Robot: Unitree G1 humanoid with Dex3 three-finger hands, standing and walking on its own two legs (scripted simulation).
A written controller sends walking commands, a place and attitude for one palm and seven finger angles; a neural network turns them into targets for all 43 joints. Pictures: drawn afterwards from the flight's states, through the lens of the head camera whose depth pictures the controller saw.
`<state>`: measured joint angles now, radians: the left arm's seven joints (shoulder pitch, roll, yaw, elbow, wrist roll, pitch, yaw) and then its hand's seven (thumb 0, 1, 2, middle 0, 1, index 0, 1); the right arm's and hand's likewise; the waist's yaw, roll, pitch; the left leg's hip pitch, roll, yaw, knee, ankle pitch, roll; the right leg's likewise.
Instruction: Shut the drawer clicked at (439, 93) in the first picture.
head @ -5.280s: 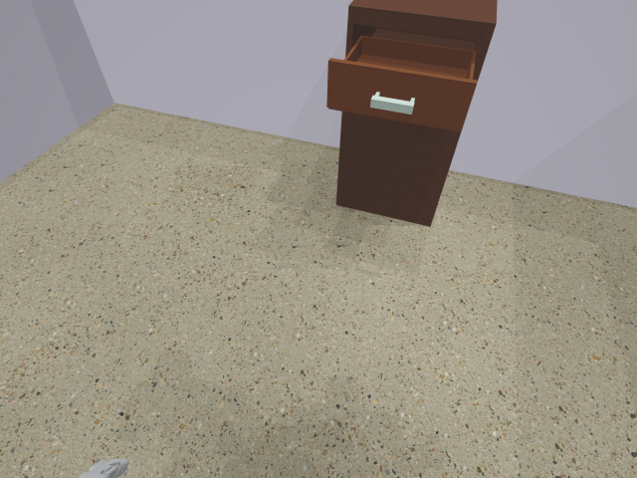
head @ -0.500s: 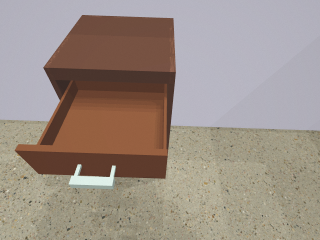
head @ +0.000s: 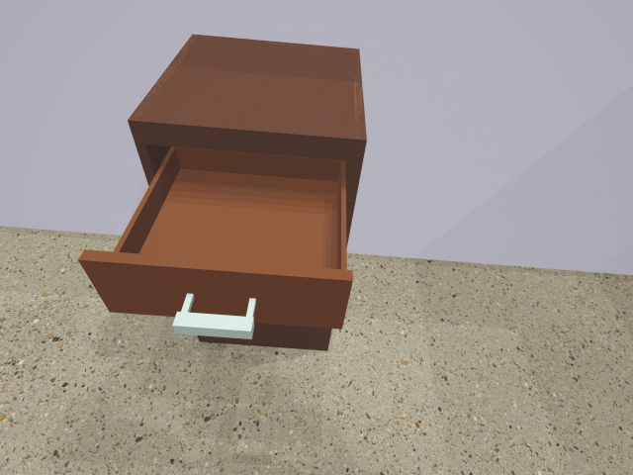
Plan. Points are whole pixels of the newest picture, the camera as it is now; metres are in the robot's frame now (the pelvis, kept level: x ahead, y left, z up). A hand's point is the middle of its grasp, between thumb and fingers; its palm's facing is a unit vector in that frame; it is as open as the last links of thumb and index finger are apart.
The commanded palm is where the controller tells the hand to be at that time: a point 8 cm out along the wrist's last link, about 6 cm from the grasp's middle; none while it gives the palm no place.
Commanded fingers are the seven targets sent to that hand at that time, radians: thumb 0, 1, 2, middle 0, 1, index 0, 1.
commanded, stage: come to a stop and stand still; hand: left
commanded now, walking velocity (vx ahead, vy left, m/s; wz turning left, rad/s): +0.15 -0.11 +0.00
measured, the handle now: (217, 313) +0.35 +0.18 -0.04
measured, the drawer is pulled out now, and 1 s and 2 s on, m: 0.29 0.29 0.29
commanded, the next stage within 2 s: look again from close up in 0.24 s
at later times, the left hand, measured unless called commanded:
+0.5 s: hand out of the picture +0.00 +0.15 -0.18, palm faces +0.00 -0.98 -0.21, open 7.3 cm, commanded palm none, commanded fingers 0.00 0.90 0.90 -0.20 -0.30 -0.20 -0.30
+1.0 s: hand out of the picture +0.04 +0.17 -0.17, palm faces +0.07 -0.98 -0.21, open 7.3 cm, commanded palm +0.11 +0.21 -0.07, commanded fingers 0.00 0.90 0.90 -0.26 -0.37 -0.26 -0.37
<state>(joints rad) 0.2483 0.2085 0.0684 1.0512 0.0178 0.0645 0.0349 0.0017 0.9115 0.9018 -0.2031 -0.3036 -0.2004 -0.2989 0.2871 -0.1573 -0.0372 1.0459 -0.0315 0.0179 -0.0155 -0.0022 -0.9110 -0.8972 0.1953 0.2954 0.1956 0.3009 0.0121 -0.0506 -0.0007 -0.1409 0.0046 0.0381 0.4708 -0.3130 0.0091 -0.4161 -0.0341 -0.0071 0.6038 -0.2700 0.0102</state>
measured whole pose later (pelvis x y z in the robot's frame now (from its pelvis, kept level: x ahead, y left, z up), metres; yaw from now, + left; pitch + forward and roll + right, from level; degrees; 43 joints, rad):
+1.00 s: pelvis +0.02 -0.01 +0.00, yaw -1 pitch +0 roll +0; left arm 0.34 0.16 0.00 0.92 -0.04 0.04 0.06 0.01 0.93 0.90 -0.20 -0.30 -0.20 -0.30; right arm 0.28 -0.17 0.02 1.08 0.00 -0.02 -0.03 0.01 -0.92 -0.90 0.20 0.30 0.20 0.30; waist 0.00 0.00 0.02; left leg -0.16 0.02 0.05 0.49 -0.32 0.00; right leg -0.15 0.03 -0.03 0.46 -0.31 -0.03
